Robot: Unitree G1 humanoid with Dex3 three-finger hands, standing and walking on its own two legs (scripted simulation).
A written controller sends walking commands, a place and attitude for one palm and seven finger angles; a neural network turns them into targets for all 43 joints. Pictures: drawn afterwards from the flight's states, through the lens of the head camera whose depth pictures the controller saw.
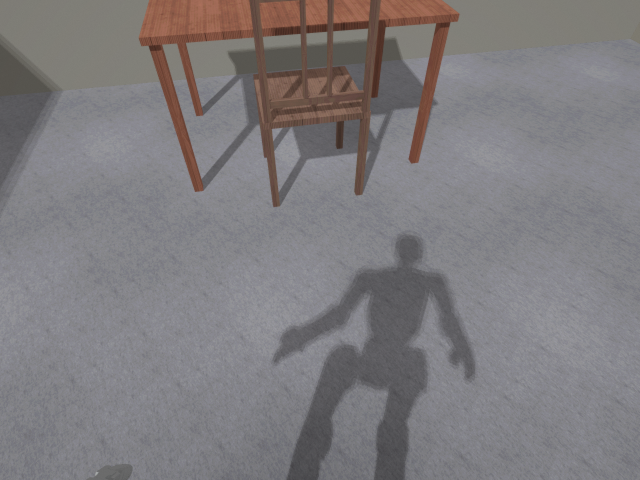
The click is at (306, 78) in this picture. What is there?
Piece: chair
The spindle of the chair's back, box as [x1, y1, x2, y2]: [299, 0, 307, 98]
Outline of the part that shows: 299,0 303,97 305,98 307,97 305,1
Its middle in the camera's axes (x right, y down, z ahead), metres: -0.06 -0.64 +1.33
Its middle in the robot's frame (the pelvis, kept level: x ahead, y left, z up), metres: +1.42 +0.12 -0.08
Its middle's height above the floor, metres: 0.69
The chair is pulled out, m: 0.00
